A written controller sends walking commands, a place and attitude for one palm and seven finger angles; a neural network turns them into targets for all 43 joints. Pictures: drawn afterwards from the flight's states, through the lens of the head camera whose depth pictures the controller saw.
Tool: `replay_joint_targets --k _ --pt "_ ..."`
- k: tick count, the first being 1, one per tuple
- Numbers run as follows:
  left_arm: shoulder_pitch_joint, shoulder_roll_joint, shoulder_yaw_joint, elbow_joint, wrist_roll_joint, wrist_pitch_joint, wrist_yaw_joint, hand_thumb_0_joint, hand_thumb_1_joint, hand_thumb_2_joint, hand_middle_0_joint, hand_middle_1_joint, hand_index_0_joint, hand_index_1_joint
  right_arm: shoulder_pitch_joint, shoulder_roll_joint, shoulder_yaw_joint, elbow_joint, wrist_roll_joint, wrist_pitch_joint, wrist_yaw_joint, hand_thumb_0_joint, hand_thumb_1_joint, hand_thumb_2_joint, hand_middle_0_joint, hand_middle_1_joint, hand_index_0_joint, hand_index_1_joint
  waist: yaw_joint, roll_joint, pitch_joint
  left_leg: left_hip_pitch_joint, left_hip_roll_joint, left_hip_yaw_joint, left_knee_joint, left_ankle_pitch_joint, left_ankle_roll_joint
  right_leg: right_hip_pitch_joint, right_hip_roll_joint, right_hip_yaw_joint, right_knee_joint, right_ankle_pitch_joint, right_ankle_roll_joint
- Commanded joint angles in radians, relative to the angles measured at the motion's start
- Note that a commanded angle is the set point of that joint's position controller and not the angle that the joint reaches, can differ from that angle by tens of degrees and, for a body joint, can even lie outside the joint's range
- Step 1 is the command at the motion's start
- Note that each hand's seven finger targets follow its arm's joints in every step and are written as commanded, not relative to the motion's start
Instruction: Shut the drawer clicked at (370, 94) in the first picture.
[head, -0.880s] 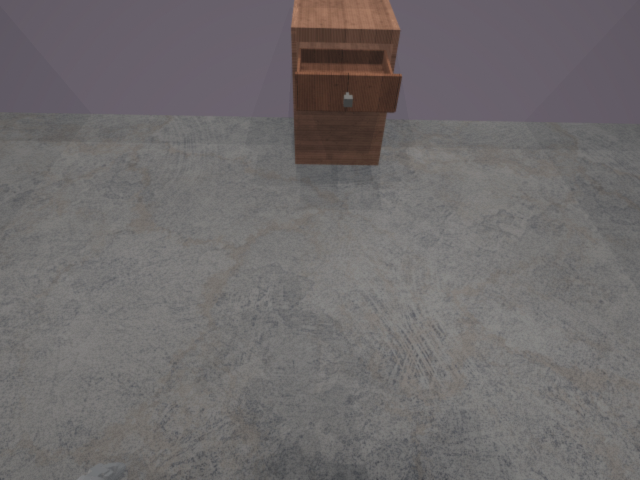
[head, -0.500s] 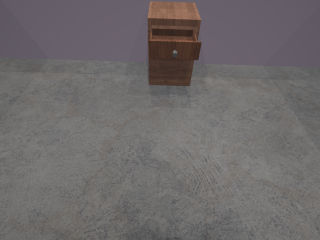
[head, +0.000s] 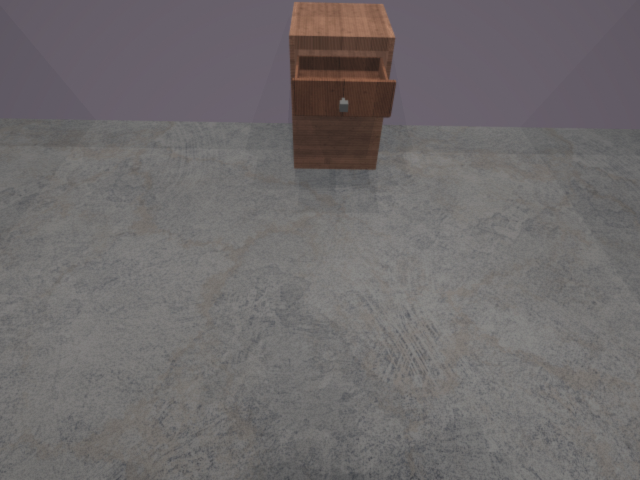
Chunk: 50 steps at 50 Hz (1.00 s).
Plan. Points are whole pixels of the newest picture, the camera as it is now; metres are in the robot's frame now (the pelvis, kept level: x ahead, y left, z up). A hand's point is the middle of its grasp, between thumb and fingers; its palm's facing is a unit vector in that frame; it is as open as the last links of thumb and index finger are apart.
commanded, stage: look at it before walking up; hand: left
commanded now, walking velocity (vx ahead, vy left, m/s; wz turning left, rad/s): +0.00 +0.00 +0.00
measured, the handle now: (343, 103) +1.42 -0.01 -0.24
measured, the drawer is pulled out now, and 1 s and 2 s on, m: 0.28 0.28 0.28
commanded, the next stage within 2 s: walk to a spot facing it in 0.76 s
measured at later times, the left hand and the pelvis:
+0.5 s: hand out of the picture +0.06 +0.24 -0.16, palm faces -0.02 -0.94 -0.33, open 7.4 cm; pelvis +0.00 +0.00 +0.00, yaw +0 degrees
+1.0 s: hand out of the picture +0.06 +0.23 -0.17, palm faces -0.03 -0.95 -0.30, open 7.4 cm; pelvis +0.01 +0.00 +0.00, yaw -2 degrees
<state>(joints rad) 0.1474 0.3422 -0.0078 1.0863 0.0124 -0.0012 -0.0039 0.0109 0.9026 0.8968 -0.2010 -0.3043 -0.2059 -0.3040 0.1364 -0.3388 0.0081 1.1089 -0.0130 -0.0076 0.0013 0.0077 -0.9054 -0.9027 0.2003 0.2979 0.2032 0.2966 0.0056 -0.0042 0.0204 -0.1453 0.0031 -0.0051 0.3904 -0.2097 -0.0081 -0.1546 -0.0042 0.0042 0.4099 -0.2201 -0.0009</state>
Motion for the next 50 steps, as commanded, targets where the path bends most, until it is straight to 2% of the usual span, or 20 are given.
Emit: replay_joint_targets --k 1,7,19,22,28,30,35,43,44,45,46,48,50 --pt "-0.039 0.202 0.043 -0.07 -0.002 -0.023 0.016 0.0 0.9 0.9 -0.2 -0.3 -0.2 -0.3 -0.06 -0.202 -0.04 -0.064 0.005 -0.027 -0.014 0.0 -0.9 -0.9 0.2 0.3 0.2 0.3 0.001 0.001 -0.033 -0.012 0.11 -0.1 -0.067 0.099 0.039 -0.005 -0.112 0.106 -0.087 0.072 -0.031" --pt "-0.041 0.199 0.043 -0.069 -0.001 -0.024 0.015 0.0 0.9 0.9 -0.2 -0.3 -0.2 -0.3 -0.056 -0.197 -0.041 -0.063 0.004 -0.026 -0.013 0.0 -0.9 -0.9 0.2 0.3 0.2 0.3 -0.002 -0.007 -0.022 -0.012 0.108 -0.096 -0.07 0.083 0.035 -0.022 -0.113 0.113 -0.101 0.047 -0.032" --pt "-0.032 0.196 0.043 -0.065 -0.002 -0.026 0.016 0.0 0.9 0.9 -0.2 -0.3 -0.2 -0.3 -0.055 -0.195 -0.04 -0.058 0.006 -0.029 -0.015 0.0 -0.9 -0.9 0.2 0.3 0.2 0.3 -0.001 0.004 -0.048 0.007 0.114 -0.094 -0.07 0.126 0.033 0.005 -0.113 0.112 -0.094 0.114 -0.031" --pt "-0.033 0.197 0.043 -0.063 -0.001 -0.025 0.015 0.0 0.9 0.9 -0.2 -0.3 -0.2 -0.3 -0.055 -0.195 -0.039 -0.059 0.006 -0.026 -0.014 0.0 -0.9 -0.9 0.2 0.3 0.2 0.3 -0.002 0.001 -0.023 -0.004 0.113 -0.094 -0.075 0.1 0.032 -0.01 -0.112 0.112 -0.103 0.084 -0.03" --pt "-0.026 0.195 0.042 -0.062 -0.001 -0.024 0.015 0.0 0.9 0.9 -0.2 -0.3 -0.2 -0.3 -0.055 -0.195 -0.038 -0.055 0.005 -0.026 -0.014 0.0 -0.9 -0.9 0.2 0.3 0.2 0.3 0.001 0.01 -0.029 0.002 0.113 -0.097 -0.08 0.097 0.033 -0.009 -0.111 0.113 -0.107 0.073 -0.029" --pt "-0.028 0.197 0.041 -0.06 -0.001 -0.024 0.014 0.0 0.9 0.9 -0.2 -0.3 -0.2 -0.3 -0.051 -0.196 -0.038 -0.055 0.006 -0.026 -0.014 0.0 -0.9 -0.9 0.2 0.3 0.2 0.3 -0.002 -0.003 -0.028 0.003 0.113 -0.098 -0.082 0.094 0.033 -0.011 -0.11 0.113 -0.108 0.069 -0.029" --pt "-0.024 0.195 0.04 -0.057 -0.001 -0.026 0.015 0.0 0.9 0.9 -0.2 -0.3 -0.2 -0.3 -0.051 -0.198 -0.039 -0.053 0.006 -0.029 -0.014 0.0 -0.9 -0.9 0.2 0.3 0.2 0.3 -0.002 0.0 -0.056 0.022 0.117 -0.095 -0.077 0.133 0.033 0.005 -0.111 0.111 -0.099 0.118 -0.029" --pt "-0.021 0.196 0.041 -0.057 -0.001 -0.028 0.016 0.0 0.9 0.9 -0.2 -0.3 -0.2 -0.3 -0.056 -0.195 -0.038 -0.051 0.007 -0.028 -0.015 0.0 -0.9 -0.9 0.2 0.3 0.2 0.3 -0.001 0.008 -0.047 0.021 0.118 -0.093 -0.079 0.136 0.032 0.009 -0.113 0.112 -0.103 0.133 -0.03" --pt "0.014 0.12 0.026 -0.037 -0.003 -0.019 0.018 0.0 0.9 0.9 -0.2 -0.3 -0.2 -0.3 -0.028 -0.118 -0.022 -0.035 0.002 -0.02 -0.013 0.0 -0.9 -0.9 0.2 0.3 0.2 0.3 -0.002 -0.007 -0.06 0.034 0.118 -0.073 -0.07 0.093 0.02 0.005 -0.111 0.113 -0.107 0.082 -0.021" --pt "0.046 0.076 0.015 -0.026 -0.001 -0.007 0.018 0.0 0.9 0.9 -0.2 -0.3 -0.2 -0.3 0.011 -0.07 -0.011 -0.023 -0.002 -0.01 -0.011 0.0 -0.9 -0.9 0.2 0.3 0.2 0.3 -0.003 -0.014 -0.042 0.024 0.108 -0.052 -0.051 0.009 0.009 -0.015 -0.101 0.121 -0.105 -0.025 -0.018" --pt "0.071 0.069 0.018 -0.024 0.003 0.0 0.015 0.0 0.9 0.9 -0.2 -0.3 -0.2 -0.3 0.038 -0.062 -0.014 -0.019 -0.004 -0.006 -0.01 0.0 -0.9 -0.9 0.2 0.3 0.2 0.3 -0.001 -0.014 -0.035 0.013 0.103 -0.04 -0.036 -0.094 0.012 -0.036 -0.093 0.14 -0.102 -0.135 -0.027" --pt "0.086 0.076 0.03 -0.038 0.008 0.011 0.003 0.0 0.9 0.9 -0.2 -0.3 -0.2 -0.3 0.055 -0.074 -0.025 -0.028 -0.01 -0.001 -0.009 0.0 -0.9 -0.9 0.2 0.3 0.2 0.3 -0.001 -0.025 0.062 -0.06 0.102 -0.036 -0.035 -0.282 0.02 -0.117 -0.073 0.168 -0.098 -0.305 -0.044" --pt "0.103 0.069 0.042 -0.061 0.01 0.012 -0.006 0.0 0.9 0.9 -0.2 -0.3 -0.2 -0.3 0.079 -0.085 -0.038 -0.046 -0.011 -0.005 -0.009 0.0 -0.9 -0.9 0.2 0.3 0.2 0.3 -0.005 0.01 0.105 -0.081 0.122 -0.056 -0.041 -0.369 0.039 -0.181 -0.046 0.171 -0.046 -0.354 -0.059"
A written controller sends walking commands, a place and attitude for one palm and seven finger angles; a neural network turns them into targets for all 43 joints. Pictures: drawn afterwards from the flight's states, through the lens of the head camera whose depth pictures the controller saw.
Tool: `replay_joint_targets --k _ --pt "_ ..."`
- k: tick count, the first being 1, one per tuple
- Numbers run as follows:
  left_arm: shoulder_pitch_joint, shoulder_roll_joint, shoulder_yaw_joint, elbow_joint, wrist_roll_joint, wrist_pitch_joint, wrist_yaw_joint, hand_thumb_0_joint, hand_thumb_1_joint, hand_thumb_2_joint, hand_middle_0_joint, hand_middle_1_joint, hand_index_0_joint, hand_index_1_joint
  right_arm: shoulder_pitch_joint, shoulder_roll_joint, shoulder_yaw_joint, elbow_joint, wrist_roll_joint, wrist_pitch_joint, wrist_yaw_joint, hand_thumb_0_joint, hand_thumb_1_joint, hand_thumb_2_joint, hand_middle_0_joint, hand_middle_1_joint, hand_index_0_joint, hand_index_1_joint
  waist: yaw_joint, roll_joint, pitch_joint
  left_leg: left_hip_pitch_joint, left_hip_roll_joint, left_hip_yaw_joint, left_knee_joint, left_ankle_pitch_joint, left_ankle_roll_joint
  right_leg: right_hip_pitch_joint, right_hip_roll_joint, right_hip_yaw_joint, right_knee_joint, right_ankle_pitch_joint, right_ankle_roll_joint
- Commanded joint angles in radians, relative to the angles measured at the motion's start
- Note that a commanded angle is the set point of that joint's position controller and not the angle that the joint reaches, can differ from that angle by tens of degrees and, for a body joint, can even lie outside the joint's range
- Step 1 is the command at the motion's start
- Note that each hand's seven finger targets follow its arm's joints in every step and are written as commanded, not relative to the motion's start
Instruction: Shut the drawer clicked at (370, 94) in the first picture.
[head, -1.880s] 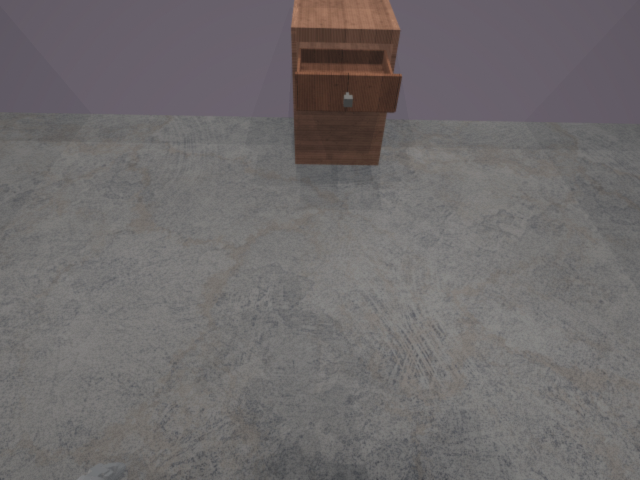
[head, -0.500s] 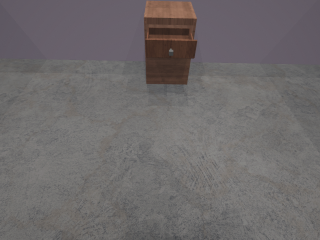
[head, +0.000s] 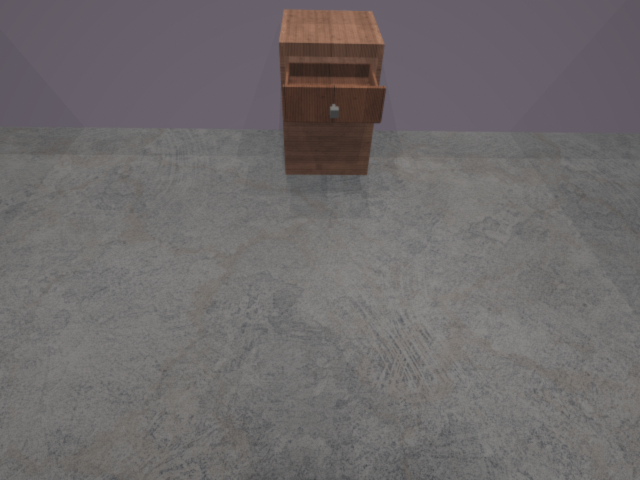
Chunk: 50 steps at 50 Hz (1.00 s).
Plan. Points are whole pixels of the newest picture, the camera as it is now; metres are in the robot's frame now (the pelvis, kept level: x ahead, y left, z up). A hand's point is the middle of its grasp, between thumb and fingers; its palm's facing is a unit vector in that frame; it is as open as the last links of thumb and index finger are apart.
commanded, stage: walk to a spot facing it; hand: left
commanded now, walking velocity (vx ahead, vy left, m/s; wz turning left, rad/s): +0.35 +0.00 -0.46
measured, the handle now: (334, 109) +1.41 +0.05 -0.24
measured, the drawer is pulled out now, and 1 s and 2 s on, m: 0.28 0.28 0.28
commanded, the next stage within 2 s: turn to face it in 1.94 s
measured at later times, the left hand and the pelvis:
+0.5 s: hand out of the picture +0.07 +0.13 -0.17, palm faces -0.07 -0.99 -0.14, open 7.4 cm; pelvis +0.14 -0.03 +0.00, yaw -10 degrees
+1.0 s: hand (265, 297) +0.48 +0.15 -0.16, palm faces -0.27 -0.95 -0.17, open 7.4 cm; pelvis +0.35 +0.00 +0.00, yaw -19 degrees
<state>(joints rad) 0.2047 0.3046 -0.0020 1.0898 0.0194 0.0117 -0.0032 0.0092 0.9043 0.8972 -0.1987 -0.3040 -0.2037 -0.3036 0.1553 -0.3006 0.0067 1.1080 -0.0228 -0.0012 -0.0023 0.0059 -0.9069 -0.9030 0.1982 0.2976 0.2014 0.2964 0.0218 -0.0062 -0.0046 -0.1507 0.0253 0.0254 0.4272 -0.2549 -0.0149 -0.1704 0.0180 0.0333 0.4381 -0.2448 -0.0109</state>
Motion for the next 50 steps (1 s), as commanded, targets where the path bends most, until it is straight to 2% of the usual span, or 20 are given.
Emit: replay_joint_targets --k 1,3,5,7,9,10,11,12,14,17,24,28,31,32,33,34,35,37,41,50 --pt "0.053 0.099 0.04 -0.077 0.004 -0.002 -0.011 0.0 0.9 0.9 -0.2 -0.3 -0.2 -0.3 0.081 -0.133 -0.045 -0.049 -0.001 -0.014 -0.006 0.0 -0.9 -0.9 0.2 0.3 0.2 0.3 -0.025 0.038 0.139 -0.062 0.126 -0.114 -0.09 -0.363 0.064 -0.206 -0.046 0.124 -0.022 -0.329 -0.051" --pt "0.055 0.054 0.046 -0.107 0.004 -0.013 -0.019 0.0 0.9 0.9 -0.2 -0.3 -0.2 -0.3 0.142 -0.158 -0.063 -0.055 0.001 -0.025 -0.011 0.0 -0.9 -0.9 0.2 0.3 0.2 0.3 -0.046 0.145 0.139 0.004 0.233 -0.24 -0.174 -0.414 0.127 -0.305 0.017 0.027 0.182 -0.246 -0.037" --pt "0.019 0.011 0.049 -0.142 0.005 -0.027 -0.024 0.0 0.9 0.9 -0.2 -0.3 -0.2 -0.3 0.182 -0.157 -0.079 -0.059 0.004 -0.04 -0.013 0.0 -0.9 -0.9 0.2 0.3 0.2 0.3 -0.06 0.183 0.13 0.079 0.332 -0.286 -0.199 -0.24 0.195 -0.383 -0.017 -0.049 0.322 -0.218 -0.017" --pt "0.011 -0.013 0.053 -0.154 0.003 -0.04 -0.028 0.0 0.9 0.9 -0.2 -0.3 -0.2 -0.3 0.194 -0.129 -0.077 -0.056 0.0 -0.049 -0.016 0.0 -0.9 -0.9 0.2 0.3 0.2 0.3 -0.05 0.141 0.125 0.077 0.332 -0.206 -0.132 0.009 0.193 -0.338 -0.049 -0.066 0.279 -0.241 -0.015" --pt "0.201 -0.03 0.063 -0.086 0.006 -0.046 -0.029 0.0 0.9 0.9 -0.2 -0.3 -0.2 -0.3 0.122 -0.098 -0.071 -0.064 0.001 -0.049 -0.017 0.0 -0.9 -0.9 0.2 0.3 0.2 0.3 0.047 0.087 0.066 -0.101 0.23 -0.016 0.101 0.048 0.106 -0.003 -0.025 -0.109 0.074 -0.061 -0.026" --pt "0.349 0.054 0.082 -0.04 0.012 -0.061 -0.018 0.0 0.9 0.9 -0.2 -0.3 -0.2 -0.3 0.101 -0.039 -0.06 -0.091 0.012 -0.052 -0.011 0.0 -0.9 -0.9 0.2 0.3 0.2 0.3 0.103 -0.179 0.021 -0.328 0.107 0.116 0.43 -0.032 0.04 0.222 -0.174 0.166 -0.085 -0.098 -0.083" --pt "0.458 0.146 0.099 -0.012 -0.002 -0.071 0.001 0.0 0.9 0.9 -0.2 -0.3 -0.2 -0.3 0.032 0.005 -0.046 -0.15 0.012 -0.061 0.0 0.0 -0.9 -0.9 0.2 0.3 0.2 0.3 0.126 -0.353 0.017 -0.559 0.019 0.13 0.66 -0.303 0.005 0.302 -0.4 0.537 -0.231 -0.01 -0.178" --pt "0.465 0.11 0.09 -0.001 -0.009 -0.07 0.013 0.0 0.9 0.9 -0.2 -0.3 -0.2 -0.3 -0.038 -0.027 -0.058 -0.158 0.006 -0.064 -0.003 0.0 -0.9 -0.9 0.2 0.3 0.2 0.3 0.131 -0.216 0.069 -0.593 0.063 0.016 0.725 -0.27 0.016 0.241 -0.389 0.548 -0.224 0.043 -0.216" --pt "0.362 0.037 0.07 -0.023 0.001 -0.071 0.02 0.0 0.9 0.9 -0.2 -0.3 -0.2 -0.3 -0.03 0.012 -0.062 -0.141 0.002 -0.062 0.001 0.0 -0.9 -0.9 0.2 0.3 0.2 0.3 0.063 -0.056 0.141 -0.611 0.11 -0.004 0.752 -0.152 0.004 0.149 -0.353 0.425 -0.211 0.051 -0.242" --pt "0.31 -0.013 0.061 -0.035 0.004 -0.084 0.023 0.0 0.9 0.9 -0.2 -0.3 -0.2 -0.3 0.043 0.056 -0.068 -0.106 -0.003 -0.044 0.011 0.0 -0.9 -0.9 0.2 0.3 0.2 0.3 0.002 -0.073 0.116 -0.543 0.112 0.028 0.683 -0.033 -0.019 0.083 -0.273 0.249 -0.23 0.14 -0.198" --pt "0.351 -0.032 0.06 0.007 0.005 -0.098 0.031 0.0 0.9 0.9 -0.2 -0.3 -0.2 -0.3 -0.068 0.094 -0.069 -0.167 0.006 -0.046 0.031 0.0 -0.9 -0.9 0.2 0.3 0.2 0.3 0.015 -0.092 0.131 -0.528 0.092 0.072 0.437 0.095 -0.018 0.118 -0.214 0.146 -0.239 0.293 -0.169" --pt "0.328 -0.02 0.069 0.015 0.009 -0.092 0.035 0.0 0.9 0.9 -0.2 -0.3 -0.2 -0.3 -0.103 0.092 -0.069 -0.189 0.012 -0.059 0.034 0.0 -0.9 -0.9 0.2 0.3 0.2 0.3 0.013 -0.12 0.148 -0.337 0.068 0.071 0.279 0.083 0.016 0.066 -0.224 0.136 -0.211 0.337 -0.145" --pt "0.299 -0.011 0.076 0.012 0.004 -0.089 0.03 0.0 0.9 0.9 -0.2 -0.3 -0.2 -0.3 0.162 0.039 -0.085 -0.111 0.001 -0.07 0.009 0.0 -0.9 -0.9 0.2 0.3 0.2 0.3 -0.102 -0.07 0.026 0.032 0.003 0.1 0.14 0.093 0.048 0.003 -0.147 0.064 0.128 0.522 -0.108" --pt "0.333 -0.058 0.078 0.001 -0.003 -0.088 0.024 0.0 0.9 0.9 -0.2 -0.3 -0.2 -0.3 0.312 -0.047 -0.104 -0.074 -0.012 -0.074 -0.006 0.0 -0.9 -0.9 0.2 0.3 0.2 0.3 -0.149 0.078 -0.09 0.278 0.16 -0.095 0.091 0.032 0.095 -0.159 -0.082 0.033 0.378 0.319 -0.079" --pt "0.372 -0.107 0.072 -0.023 -0.013 -0.086 0.01 0.0 0.9 0.9 -0.2 -0.3 -0.2 -0.3 0.409 -0.144 -0.122 -0.056 -0.017 -0.076 -0.01 0.0 -0.9 -0.9 0.2 0.3 0.2 0.3 -0.14 0.323 -0.178 0.389 0.443 -0.503 -0.092 -0.052 0.202 -0.359 0.05 -0.072 0.742 -0.277 -0.042" --pt "0.316 -0.082 0.072 -0.046 -0.001 -0.086 0.013 0.0 0.9 0.9 -0.2 -0.3 -0.2 -0.3 0.352 -0.125 -0.113 -0.065 0.0 -0.061 -0.007 0.0 -0.9 -0.9 0.2 0.3 0.2 0.3 -0.119 0.22 -0.133 0.233 0.471 -0.568 -0.207 -0.308 0.229 -0.395 0.01 -0.003 0.876 -0.307 -0.063" --pt "0.253 -0.096 0.067 -0.056 0.002 -0.079 0.011 0.0 0.9 0.9 -0.2 -0.3 -0.2 -0.3 0.248 -0.07 -0.104 -0.086 0.002 -0.061 -0.01 0.0 -0.9 -0.9 0.2 0.3 0.2 0.3 -0.095 0.197 -0.034 0.099 0.445 -0.508 -0.253 -0.457 0.208 -0.457 -0.037 -0.003 0.946 -0.217 -0.062" --pt "0.206 -0.108 0.07 -0.056 0.014 -0.062 -0.006 0.0 0.9 0.9 -0.2 -0.3 -0.2 -0.3 0.167 0.04 -0.075 -0.099 -0.002 -0.073 -0.016 0.0 -0.9 -0.9 0.2 0.3 0.2 0.3 -0.045 0.111 0.097 -0.105 0.37 -0.347 -0.269 -0.35 0.174 -0.448 -0.1 0.005 0.915 -0.102 -0.052" --pt "0.235 -0.146 0.073 -0.052 0.019 -0.026 -0.015 0.0 0.9 0.9 -0.2 -0.3 -0.2 -0.3 0.166 0.085 -0.072 -0.083 0.001 -0.102 -0.021 0.0 -0.9 -0.9 0.2 0.3 0.2 0.3 0.012 0.097 0.055 -0.146 0.282 -0.074 -0.267 -0.046 0.154 -0.388 -0.128 -0.018 0.774 0.011 -0.02" --pt "-0.067 -0.114 0.068 -0.161 0.016 -0.02 -0.032 0.0 0.9 0.9 -0.2 -0.3 -0.2 -0.3 0.299 0.018 -0.077 -0.037 -0.003 -0.096 -0.013 0.0 -0.9 -0.9 0.2 0.3 0.2 0.3 -0.058 0.063 0.13 0.027 0.295 0.037 -0.285 0.068 0.18 -0.426 -0.144 -0.101 0.329 0.078 0.01"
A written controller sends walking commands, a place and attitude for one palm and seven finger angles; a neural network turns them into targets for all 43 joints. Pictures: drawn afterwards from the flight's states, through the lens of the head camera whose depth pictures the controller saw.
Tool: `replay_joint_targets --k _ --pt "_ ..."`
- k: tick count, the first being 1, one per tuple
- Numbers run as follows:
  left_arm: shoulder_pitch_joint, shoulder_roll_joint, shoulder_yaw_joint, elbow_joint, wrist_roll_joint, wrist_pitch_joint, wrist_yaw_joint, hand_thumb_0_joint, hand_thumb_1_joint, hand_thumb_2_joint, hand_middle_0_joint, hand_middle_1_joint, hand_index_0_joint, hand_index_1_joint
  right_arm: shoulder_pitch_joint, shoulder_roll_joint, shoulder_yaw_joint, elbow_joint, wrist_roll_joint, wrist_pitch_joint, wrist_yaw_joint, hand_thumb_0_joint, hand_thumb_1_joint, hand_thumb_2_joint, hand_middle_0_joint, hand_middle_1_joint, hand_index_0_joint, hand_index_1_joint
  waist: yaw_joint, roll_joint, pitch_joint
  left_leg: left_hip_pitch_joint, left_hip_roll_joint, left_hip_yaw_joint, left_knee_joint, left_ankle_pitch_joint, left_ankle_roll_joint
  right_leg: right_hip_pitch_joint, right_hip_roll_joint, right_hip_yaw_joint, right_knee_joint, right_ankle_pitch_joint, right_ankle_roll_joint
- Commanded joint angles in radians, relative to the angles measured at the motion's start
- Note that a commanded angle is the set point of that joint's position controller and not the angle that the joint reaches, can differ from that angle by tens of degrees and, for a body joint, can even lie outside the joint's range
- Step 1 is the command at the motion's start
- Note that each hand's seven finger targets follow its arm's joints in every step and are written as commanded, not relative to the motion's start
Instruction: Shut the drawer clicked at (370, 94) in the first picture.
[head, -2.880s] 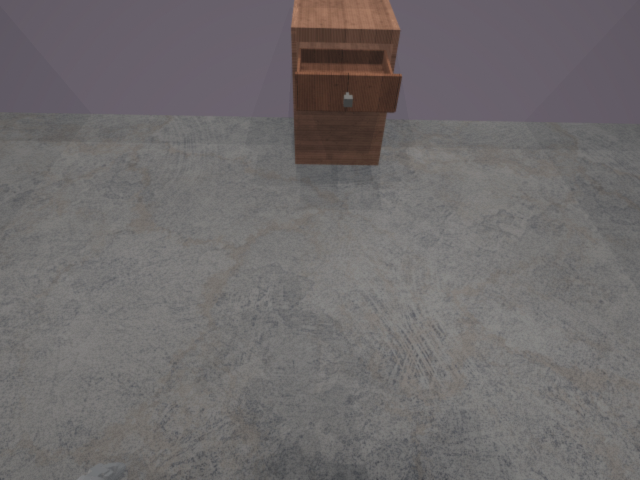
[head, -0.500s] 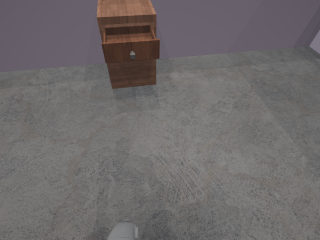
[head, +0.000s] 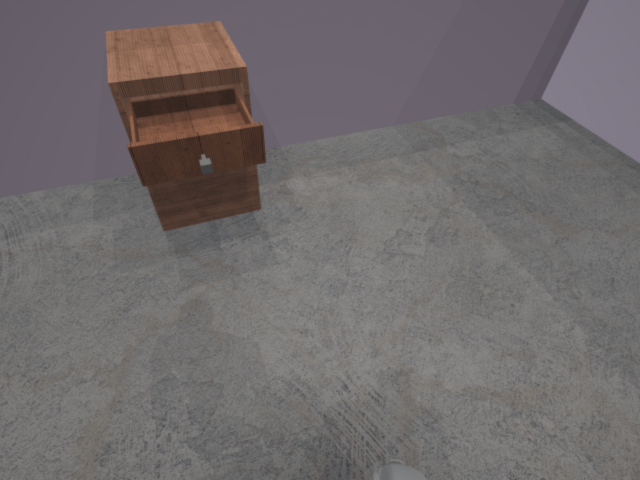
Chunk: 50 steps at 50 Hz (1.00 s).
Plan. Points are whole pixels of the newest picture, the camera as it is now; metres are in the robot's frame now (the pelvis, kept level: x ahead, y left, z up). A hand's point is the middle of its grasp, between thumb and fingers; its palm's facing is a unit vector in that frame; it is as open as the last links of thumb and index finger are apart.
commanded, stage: walk to a spot facing it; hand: left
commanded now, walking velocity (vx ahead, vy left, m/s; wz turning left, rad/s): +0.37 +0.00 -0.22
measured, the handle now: (205, 162) +0.98 +0.39 -0.24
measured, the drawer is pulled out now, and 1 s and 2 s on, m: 0.28 0.28 0.28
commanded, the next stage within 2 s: turn to face it in 0.94 s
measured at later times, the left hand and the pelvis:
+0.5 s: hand (231, 422) +0.24 +0.15 -0.18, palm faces +0.00 -0.98 -0.20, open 7.2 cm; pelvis +0.22 -0.04 -0.01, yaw -3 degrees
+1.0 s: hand (261, 279) +0.52 +0.15 -0.17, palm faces -0.16 -0.97 -0.19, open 7.3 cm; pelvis +0.44 -0.03 -0.01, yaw -12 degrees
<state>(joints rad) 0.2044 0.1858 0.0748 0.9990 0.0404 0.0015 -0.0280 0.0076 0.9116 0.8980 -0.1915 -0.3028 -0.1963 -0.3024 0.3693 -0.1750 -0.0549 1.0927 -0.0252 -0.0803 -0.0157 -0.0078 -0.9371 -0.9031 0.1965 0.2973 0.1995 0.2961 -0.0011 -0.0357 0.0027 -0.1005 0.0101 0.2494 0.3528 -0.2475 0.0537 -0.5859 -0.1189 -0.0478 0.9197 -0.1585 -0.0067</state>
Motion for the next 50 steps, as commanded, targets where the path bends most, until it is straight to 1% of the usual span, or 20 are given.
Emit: replay_joint_targets --k 1,6,8,9,10,11,13,14,17,25,28,29,30,31,33,35,37,44,48,50 --pt "-0.104 0.006 -0.01 -0.083 -0.006 -0.015 -0.006 0.0 0.9 0.9 -0.2 -0.3 -0.2 -0.3 0.112 -0.103 -0.015 -0.011 -0.002 -0.015 0.002 0.0 -0.9 -0.9 0.2 0.3 0.2 0.3 -0.05 0.08 0.128 -0.011 0.315 -0.195 -0.2 0.096 0.113 0.001 0.004 -0.027 -0.181 -0.017 0.002" --pt "-0.127 0.012 -0.012 -0.086 -0.007 -0.033 -0.003 0.0 0.9 0.9 -0.2 -0.3 -0.2 -0.3 0.156 -0.109 -0.01 0.023 -0.01 0.0 -0.001 0.0 -0.9 -0.9 0.2 0.3 0.2 0.3 -0.047 0.129 0.102 0.083 0.304 -0.131 -0.055 0.361 0.081 0.126 0.071 -0.095 -0.333 -0.088 -0.037" --pt "0.074 0.049 0.001 -0.017 -0.005 -0.049 0.003 0.0 0.9 0.9 -0.2 -0.3 -0.2 -0.3 0.136 -0.108 -0.004 0.023 0.001 0.003 -0.001 0.0 -0.9 -0.9 0.2 0.3 0.2 0.3 0.053 0.098 -0.013 0.017 0.246 -0.048 0.222 0.557 0.03 0.446 0.118 -0.121 -0.434 -0.024 -0.075" --pt "0.218 0.13 0.022 0.026 -0.001 -0.063 0.013 0.0 0.9 0.9 -0.2 -0.3 -0.2 -0.3 0.128 -0.08 0.002 0.007 0.014 -0.002 0.009 0.0 -0.9 -0.9 0.2 0.3 0.2 0.3 0.111 -0.017 -0.117 -0.214 0.194 -0.005 0.478 0.401 -0.013 0.73 -0.043 0.071 -0.458 -0.06 -0.141" --pt "0.351 0.243 0.049 0.055 -0.015 -0.067 0.025 0.0 0.9 0.9 -0.2 -0.3 -0.2 -0.3 0.117 -0.032 0.014 -0.036 0.021 -0.011 0.01 0.0 -0.9 -0.9 0.2 0.3 0.2 0.3 0.132 -0.221 -0.212 -0.509 0.049 -0.005 0.798 -0.273 -0.062 0.952 -0.313 0.497 -0.554 0.061 -0.269" --pt "0.342 0.251 0.053 0.063 -0.03 -0.062 0.031 0.0 0.9 0.9 -0.2 -0.3 -0.2 -0.3 0.016 -0.08 0.001 -0.054 0.022 -0.002 0.01 0.0 -0.9 -0.9 0.2 0.3 0.2 0.3 0.145 -0.146 -0.182 -0.561 0.074 -0.149 0.947 -0.313 -0.036 0.851 -0.328 0.532 -0.618 0.026 -0.288" --pt "0.182 0.158 0.026 0.026 -0.026 -0.061 0.041 0.0 0.9 0.9 -0.2 -0.3 -0.2 -0.3 -0.057 -0.052 -0.005 -0.072 0.01 0.006 0.012 0.0 -0.9 -0.9 0.2 0.3 0.2 0.3 0.077 -0.005 -0.008 -0.598 0.15 -0.222 0.951 -0.149 -0.037 0.611 -0.264 0.353 -0.664 -0.038 -0.24" --pt "0.134 0.115 0.012 0.018 -0.023 -0.067 0.043 0.0 0.9 0.9 -0.2 -0.3 -0.2 -0.3 -0.034 -0.031 -0.004 -0.059 0.004 0.019 0.013 0.0 -0.9 -0.9 0.2 0.3 0.2 0.3 0.035 0.011 0.025 -0.542 0.166 -0.222 0.895 -0.102 -0.045 0.499 -0.223 0.259 -0.693 -0.02 -0.203" --pt "0.099 0.056 0.004 0.013 -0.012 -0.079 0.047 0.0 0.9 0.9 -0.2 -0.3 -0.2 -0.3 0.053 0.009 -0.007 -0.035 -0.005 0.047 0.019 0.0 -0.9 -0.9 0.2 0.3 0.2 0.3 -0.032 -0.064 0.053 -0.435 0.168 -0.189 0.743 -0.049 -0.07 0.336 -0.157 0.102 -0.73 0.007 -0.166" --pt "0.143 0.13 0.008 0.044 -0.012 -0.078 0.034 0.0 0.9 0.9 -0.2 -0.3 -0.2 -0.3 -0.141 -0.019 -0.006 -0.122 0.0 0.028 0.05 0.0 -0.9 -0.9 0.2 0.3 0.2 0.3 0.005 -0.076 0.102 -0.341 0.117 -0.122 0.347 0.021 -0.061 0.374 -0.14 0.093 -0.709 -0.098 -0.151" --pt "0.136 0.134 0.011 0.047 -0.017 -0.069 0.03 0.0 0.9 0.9 -0.2 -0.3 -0.2 -0.3 -0.022 -0.069 -0.014 -0.091 -0.005 0.013 0.039 0.0 -0.9 -0.9 0.2 0.3 0.2 0.3 -0.064 0.025 0.071 -0.059 0.063 -0.075 0.205 0.023 -0.048 0.295 -0.088 0.034 -0.503 -0.008 -0.116" --pt "0.147 0.098 0.005 0.037 -0.021 -0.066 0.024 0.0 0.9 0.9 -0.2 -0.3 -0.2 -0.3 0.104 -0.145 -0.029 -0.056 -0.013 0.008 0.026 0.0 -0.9 -0.9 0.2 0.3 0.2 0.3 -0.116 0.176 0.008 0.123 0.151 -0.231 0.11 -0.082 -0.005 0.194 -0.007 -0.019 -0.243 0.03 -0.076" --pt "0.156 0.038 -0.004 0.012 -0.033 -0.064 0.013 0.0 0.9 0.9 -0.2 -0.3 -0.2 -0.3 0.229 -0.269 -0.058 -0.035 -0.023 0.004 0.015 0.0 -0.9 -0.9 0.2 0.3 0.2 0.3 -0.14 0.437 -0.06 0.234 0.421 -0.611 -0.082 -0.183 0.089 0.007 0.123 -0.115 0.111 -0.314 -0.022" --pt "0.101 0.077 -0.004 -0.017 -0.021 -0.062 0.018 0.0 0.9 0.9 -0.2 -0.3 -0.2 -0.3 0.238 -0.269 -0.048 -0.031 -0.011 0.014 0.006 0.0 -0.9 -0.9 0.2 0.3 0.2 0.3 -0.142 0.384 -0.056 0.185 0.477 -0.757 -0.164 -0.305 0.126 -0.061 0.115 0.015 0.292 -0.408 -0.04" --pt "0.051 0.057 0.0 -0.003 -0.019 -0.061 0.008 0.0 0.9 0.9 -0.2 -0.3 -0.2 -0.3 0.076 -0.181 -0.027 -0.072 -0.006 0.007 -0.002 0.0 -0.9 -0.9 0.2 0.3 0.2 0.3 -0.084 0.161 0.06 0.043 0.435 -0.595 -0.179 -0.302 0.118 -0.131 0.027 0.058 0.396 -0.232 -0.047" --pt "0.115 0.026 -0.001 0.032 -0.01 -0.044 0.001 0.0 0.9 0.9 -0.2 -0.3 -0.2 -0.3 -0.007 -0.112 -0.007 -0.081 -0.004 -0.01 -0.006 0.0 -0.9 -0.9 0.2 0.3 0.2 0.3 -0.018 0.134 0.085 -0.056 0.358 -0.38 -0.181 -0.108 0.069 -0.052 0.002 0.058 0.342 -0.125 -0.029" --pt "0.155 0.008 -0.004 0.05 -0.01 -0.025 0.002 0.0 0.9 0.9 -0.2 -0.3 -0.2 -0.3 -0.012 -0.093 -0.003 -0.073 0.003 -0.02 -0.007 0.0 -0.9 -0.9 0.2 0.3 0.2 0.3 0.009 0.135 0.067 -0.079 0.317 -0.248 -0.182 0.038 0.064 -0.009 -0.003 0.046 0.288 -0.08 -0.011" --pt "0.006 -0.011 -0.003 -0.018 -0.01 -0.008 -0.003 0.0 0.9 0.9 -0.2 -0.3 -0.2 -0.3 0.065 -0.087 -0.013 -0.03 0.007 -0.016 -0.003 0.0 -0.9 -0.9 0.2 0.3 0.2 0.3 -0.013 0.118 0.125 0.024 0.31 -0.087 -0.195 0.216 0.078 -0.066 -0.019 -0.028 -0.036 0.012 0.015" --pt "-0.096 -0.009 -0.001 -0.061 -0.013 -0.016 -0.007 0.0 0.9 0.9 -0.2 -0.3 -0.2 -0.3 0.103 -0.088 -0.016 -0.01 -0.002 -0.002 -0.003 0.0 -0.9 -0.9 0.2 0.3 0.2 0.3 -0.046 0.139 0.145 0.073 0.331 -0.037 -0.131 0.335 0.069 -0.019 0.012 -0.065 -0.196 -0.003 -0.01" --pt "-0.077 0.002 0.002 -0.067 -0.014 -0.023 -0.007 0.0 0.9 0.9 -0.2 -0.3 -0.2 -0.3 0.09 -0.102 -0.022 -0.011 -0.005 0.004 -0.005 0.0 -0.9 -0.9 0.2 0.3 0.2 0.3 -0.027 0.151 0.123 0.106 0.339 -0.011 -0.052 0.452 0.057 0.048 0.043 -0.086 -0.25 -0.036 -0.034"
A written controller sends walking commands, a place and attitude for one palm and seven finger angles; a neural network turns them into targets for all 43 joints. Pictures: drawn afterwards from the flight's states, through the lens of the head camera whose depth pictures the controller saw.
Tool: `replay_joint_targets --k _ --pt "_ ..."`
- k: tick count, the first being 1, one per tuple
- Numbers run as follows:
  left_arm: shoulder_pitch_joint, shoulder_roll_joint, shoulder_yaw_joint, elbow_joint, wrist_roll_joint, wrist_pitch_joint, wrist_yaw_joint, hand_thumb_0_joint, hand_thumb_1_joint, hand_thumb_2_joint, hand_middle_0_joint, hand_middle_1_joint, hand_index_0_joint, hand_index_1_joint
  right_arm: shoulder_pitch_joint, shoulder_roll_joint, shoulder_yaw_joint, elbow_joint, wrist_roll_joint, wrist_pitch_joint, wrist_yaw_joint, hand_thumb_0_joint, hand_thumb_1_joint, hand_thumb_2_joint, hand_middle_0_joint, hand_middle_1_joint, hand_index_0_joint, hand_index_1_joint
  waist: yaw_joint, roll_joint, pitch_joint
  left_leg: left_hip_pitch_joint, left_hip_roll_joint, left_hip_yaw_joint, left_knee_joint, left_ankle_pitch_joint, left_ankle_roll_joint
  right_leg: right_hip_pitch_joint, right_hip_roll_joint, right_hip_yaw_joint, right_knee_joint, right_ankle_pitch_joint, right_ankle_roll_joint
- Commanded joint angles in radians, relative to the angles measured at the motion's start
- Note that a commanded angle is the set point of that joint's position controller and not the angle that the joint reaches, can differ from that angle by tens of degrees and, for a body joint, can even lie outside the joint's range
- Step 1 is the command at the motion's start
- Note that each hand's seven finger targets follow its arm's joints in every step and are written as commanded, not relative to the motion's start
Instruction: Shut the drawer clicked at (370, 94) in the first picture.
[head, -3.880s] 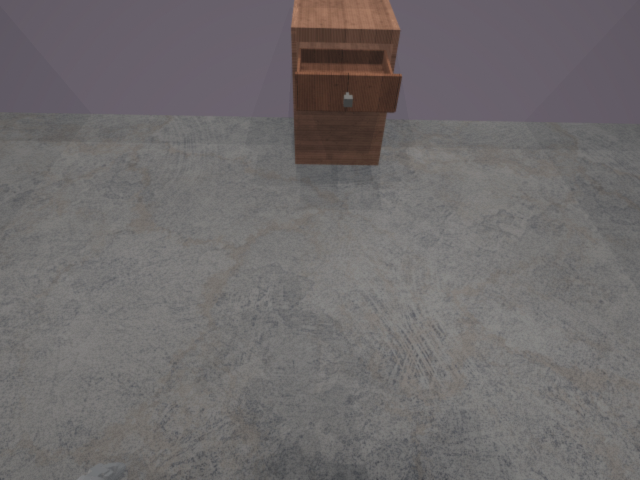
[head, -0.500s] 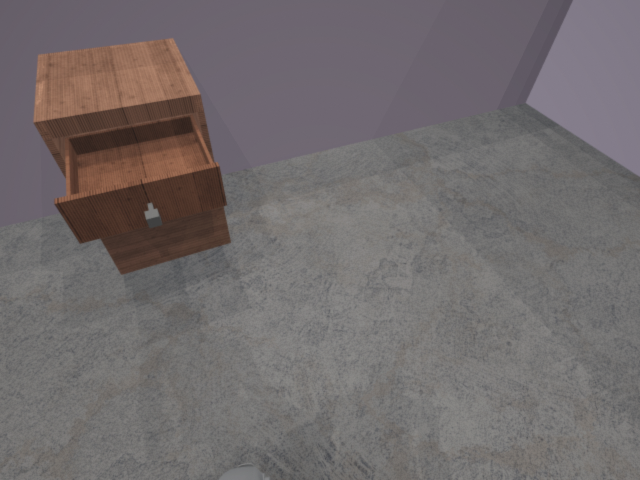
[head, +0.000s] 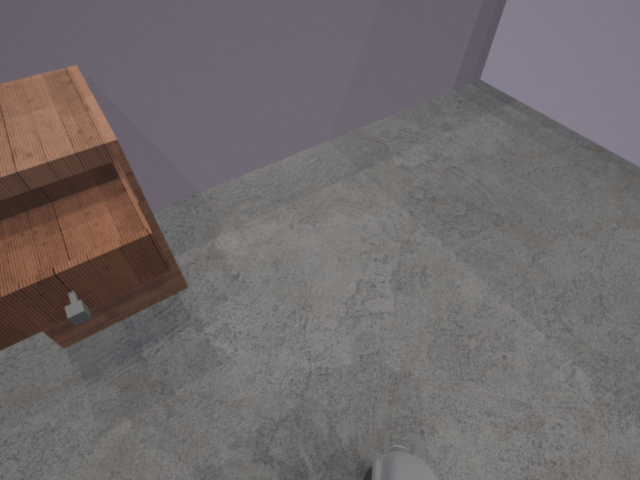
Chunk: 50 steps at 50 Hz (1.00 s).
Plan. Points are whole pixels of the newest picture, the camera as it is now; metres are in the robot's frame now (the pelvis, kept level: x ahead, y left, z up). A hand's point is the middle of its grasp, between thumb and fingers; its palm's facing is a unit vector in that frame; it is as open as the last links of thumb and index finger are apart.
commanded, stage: turn to face it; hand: left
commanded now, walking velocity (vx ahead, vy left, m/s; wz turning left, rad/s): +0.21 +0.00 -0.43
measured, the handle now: (76, 306) +0.45 +0.52 -0.23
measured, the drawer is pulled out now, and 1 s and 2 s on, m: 0.28 0.28 0.28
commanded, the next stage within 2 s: take the last steps up to it in 1.14 s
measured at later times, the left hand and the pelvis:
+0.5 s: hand (218, 436) +0.21 +0.17 -0.17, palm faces +0.20 -0.97 -0.16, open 7.3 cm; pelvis +0.13 -0.02 -0.01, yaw +10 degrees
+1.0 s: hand out of the picture +0.15 +0.20 -0.15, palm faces +0.43 -0.85 -0.31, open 7.4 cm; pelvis +0.16 -0.04 -0.01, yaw +24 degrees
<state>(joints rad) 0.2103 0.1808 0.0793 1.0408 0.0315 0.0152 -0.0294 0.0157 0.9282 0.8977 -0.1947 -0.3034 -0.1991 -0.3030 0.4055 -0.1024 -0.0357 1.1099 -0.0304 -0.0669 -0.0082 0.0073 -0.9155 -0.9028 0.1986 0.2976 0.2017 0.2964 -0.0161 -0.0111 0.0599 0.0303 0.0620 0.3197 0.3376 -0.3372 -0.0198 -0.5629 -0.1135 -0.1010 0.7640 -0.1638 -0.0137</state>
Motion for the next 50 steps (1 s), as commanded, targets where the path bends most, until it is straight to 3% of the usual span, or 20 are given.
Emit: replay_joint_targets --k 1,3,4,5,6,7,9,12,22,25,26,27,28,29,32,36,42,48,49,50 --pt "-0.042 0.023 0.0 -0.1 -0.004 -0.04 -0.004 0.0 0.9 0.9 -0.2 -0.3 -0.2 -0.3 0.045 -0.182 -0.043 -0.031 0.002 -0.006 -0.012 0.0 -0.9 -0.9 0.2 0.3 0.2 0.3 0.009 0.109 0.039 -0.032 0.288 -0.072 0.044 0.656 0.124 0.105 0.066 -0.056 -0.113 -0.053 -0.039" --pt "0.203 0.078 0.014 -0.024 0.004 -0.066 0.008 0.0 0.9 0.9 -0.2 -0.3 -0.2 -0.3 0.015 -0.181 -0.035 -0.031 0.013 -0.004 -0.009 0.0 -0.9 -0.9 0.2 0.3 0.2 0.3 0.123 0.037 -0.107 -0.151 0.215 -0.042 0.378 0.691 0.07 0.481 0.094 -0.057 -0.236 0.082 -0.057" --pt "0.312 0.193 0.04 0.006 0.007 -0.084 0.025 0.0 0.9 0.9 -0.2 -0.3 -0.2 -0.3 0.079 -0.119 -0.023 -0.037 0.03 -0.007 0.0 0.0 -0.9 -0.9 0.2 0.3 0.2 0.3 0.144 -0.2 -0.27 -0.398 0.089 -0.028 0.693 0.23 0.023 0.766 -0.172 0.267 -0.261 0.326 -0.14" --pt "0.352 0.257 0.04 0.02 -0.019 -0.082 0.029 0.0 0.9 0.9 -0.2 -0.3 -0.2 -0.3 0.082 -0.095 -0.018 -0.051 0.036 0.0 -0.008 0.0 -0.9 -0.9 0.2 0.3 0.2 0.3 0.12 -0.224 -0.336 -0.502 -0.01 -0.152 0.949 -0.284 0.005 0.802 -0.352 0.474 -0.34 0.613 -0.245" --pt "0.276 0.232 0.037 0.0 -0.023 -0.075 0.04 0.0 0.9 0.9 -0.2 -0.3 -0.2 -0.3 0.044 -0.102 -0.021 -0.059 0.036 0.011 -0.015 0.0 -0.9 -0.9 0.2 0.3 0.2 0.3 0.109 -0.13 -0.304 -0.508 0.019 -0.263 1.014 -0.239 0.019 0.69 -0.342 0.412 -0.375 0.584 -0.243" --pt "0.183 0.208 0.024 -0.021 -0.018 -0.072 0.044 0.0 0.9 0.9 -0.2 -0.3 -0.2 -0.3 0.01 -0.087 -0.019 -0.059 0.031 0.02 -0.016 0.0 -0.9 -0.9 0.2 0.3 0.2 0.3 0.084 -0.146 -0.212 -0.539 0.046 -0.296 1.043 -0.187 0.013 0.565 -0.337 0.388 -0.412 0.454 -0.226" --pt "0.064 0.11 -0.007 -0.044 -0.013 -0.075 0.054 0.0 0.9 0.9 -0.2 -0.3 -0.2 -0.3 -0.013 -0.077 -0.014 -0.043 0.015 0.045 -0.014 0.0 -0.9 -0.9 0.2 0.3 0.2 0.3 0.029 -0.053 -0.077 -0.509 0.083 -0.324 0.966 -0.072 0.009 0.341 -0.27 0.2 -0.458 0.388 -0.16" --pt "-0.021 0.093 -0.016 -0.063 -0.01 -0.073 0.059 0.0 0.9 0.9 -0.2 -0.3 -0.2 -0.3 0.056 -0.063 -0.011 -0.023 0.014 0.078 -0.007 0.0 -0.9 -0.9 0.2 0.3 0.2 0.3 -0.033 -0.106 -0.097 -0.448 0.071 -0.295 0.817 -0.028 -0.017 0.27 -0.225 0.019 -0.467 0.381 -0.122" --pt "-0.01 0.164 0.02 -0.118 -0.002 -0.026 0.063 0.0 0.9 0.9 -0.2 -0.3 -0.2 -0.3 -0.185 -0.114 -0.028 -0.187 0.011 0.092 0.025 0.0 -0.9 -0.9 0.2 0.3 0.2 0.3 0.028 -0.1 -0.043 -0.441 0.041 -0.2 0.452 -0.05 -0.02 0.352 -0.285 -0.043 -0.401 0.164 -0.108" --pt "-0.002 0.174 0.028 -0.135 -0.012 -0.011 0.056 0.0 0.9 0.9 -0.2 -0.3 -0.2 -0.3 -0.149 -0.165 -0.04 -0.208 0.005 0.089 0.027 0.0 -0.9 -0.9 0.2 0.3 0.2 0.3 -0.005 -0.039 -0.073 -0.271 0.022 -0.188 0.231 0.095 -0.003 0.296 -0.243 -0.101 -0.23 0.084 -0.039" --pt "-0.002 0.138 0.027 -0.16 -0.017 -0.002 0.052 0.0 0.9 0.9 -0.2 -0.3 -0.2 -0.3 -0.086 -0.247 -0.058 -0.215 0.0 0.082 0.025 0.0 -0.9 -0.9 0.2 0.3 0.2 0.3 -0.037 0.206 -0.098 -0.182 0.152 -0.423 0.081 0.267 0.063 0.169 -0.144 -0.141 -0.017 -0.11 0.029" --pt "-0.047 0.087 0.012 -0.219 -0.022 0.001 0.046 0.0 0.9 0.9 -0.2 -0.3 -0.2 -0.3 -0.033 -0.346 -0.079 -0.223 -0.004 0.078 0.017 0.0 -0.9 -0.9 0.2 0.3 0.2 0.3 -0.068 0.417 -0.084 -0.134 0.384 -0.75 -0.031 0.588 0.215 -0.034 -0.006 -0.116 0.236 -0.527 0.101" --pt "-0.091 0.111 0.01 -0.234 -0.009 0.007 0.052 0.0 0.9 0.9 -0.2 -0.3 -0.2 -0.3 -0.016 -0.356 -0.08 -0.203 -0.001 0.079 0.005 0.0 -0.9 -0.9 0.2 0.3 0.2 0.3 -0.082 0.284 -0.13 -0.144 0.388 -0.77 -0.036 0.463 0.261 -0.04 0.004 0.024 0.379 -0.515 0.083" --pt "-0.101 0.099 0.018 -0.23 -0.01 0.006 0.05 0.0 0.9 0.9 -0.2 -0.3 -0.2 -0.3 -0.071 -0.351 -0.08 -0.218 0.002 0.077 -0.002 0.0 -0.9 -0.9 0.2 0.3 0.2 0.3 -0.058 0.257 -0.134 -0.148 0.342 -0.737 -0.03 0.355 0.244 -0.092 0.004 0.067 0.441 -0.434 0.082" --pt "-0.021 0.12 0.027 -0.175 -0.009 0.006 0.037 0.0 0.9 0.9 -0.2 -0.3 -0.2 -0.3 -0.216 -0.284 -0.058 -0.268 0.006 0.065 -0.006 0.0 -0.9 -0.9 0.2 0.3 0.2 0.3 0.007 0.141 -0.122 -0.204 0.207 -0.543 -0.03 0.315 0.171 -0.031 -0.006 0.09 0.431 -0.222 0.095" --pt "-0.006 0.125 0.022 -0.167 -0.015 0.014 0.042 0.0 0.9 0.9 -0.2 -0.3 -0.2 -0.3 -0.189 -0.292 -0.062 -0.26 0.011 0.066 -0.005 0.0 -0.9 -0.9 0.2 0.3 0.2 0.3 -0.003 0.094 -0.13 -0.163 0.183 -0.543 -0.032 0.367 0.189 0.011 0.013 0.088 0.309 -0.216 0.109" --pt "-0.038 0.124 0.014 -0.195 -0.02 0.014 0.05 0.0 0.9 0.9 -0.2 -0.3 -0.2 -0.3 -0.164 -0.312 -0.073 -0.243 0.007 0.082 0.0 0.0 -0.9 -0.9 0.2 0.3 0.2 0.3 -0.027 0.154 -0.129 -0.132 0.175 -0.611 -0.008 0.379 0.208 0.065 0.049 0.087 0.14 -0.284 0.106" --pt "0.084 0.127 0.004 -0.175 -0.028 0.002 0.06 0.0 0.9 0.9 -0.2 -0.3 -0.2 -0.3 -0.238 -0.309 -0.076 -0.26 0.01 0.099 0.008 0.0 -0.9 -0.9 0.2 0.3 0.2 0.3 0.031 0.161 -0.122 -0.318 0.119 -0.634 0.054 0.314 0.164 0.344 0.094 0.065 -0.196 -0.151 0.076" --pt "0.123 0.142 0.008 -0.167 -0.025 -0.007 0.063 0.0 0.9 0.9 -0.2 -0.3 -0.2 -0.3 -0.249 -0.288 -0.074 -0.265 0.016 0.1 0.01 0.0 -0.9 -0.9 0.2 0.3 0.2 0.3 0.053 0.108 -0.126 -0.391 0.078 -0.604 0.114 0.239 0.123 0.452 0.068 0.078 -0.354 -0.067 0.069" --pt "0.132 0.217 0.02 -0.172 -0.009 -0.019 0.07 0.0 0.9 0.9 -0.2 -0.3 -0.2 -0.3 -0.228 -0.224 -0.067 -0.274 0.027 0.101 0.016 0.0 -0.9 -0.9 0.2 0.3 0.2 0.3 0.055 -0.113 -0.115 -0.557 -0.034 -0.49 0.304 0.042 0.046 0.55 -0.128 0.285 -0.512 -0.138 0.01"
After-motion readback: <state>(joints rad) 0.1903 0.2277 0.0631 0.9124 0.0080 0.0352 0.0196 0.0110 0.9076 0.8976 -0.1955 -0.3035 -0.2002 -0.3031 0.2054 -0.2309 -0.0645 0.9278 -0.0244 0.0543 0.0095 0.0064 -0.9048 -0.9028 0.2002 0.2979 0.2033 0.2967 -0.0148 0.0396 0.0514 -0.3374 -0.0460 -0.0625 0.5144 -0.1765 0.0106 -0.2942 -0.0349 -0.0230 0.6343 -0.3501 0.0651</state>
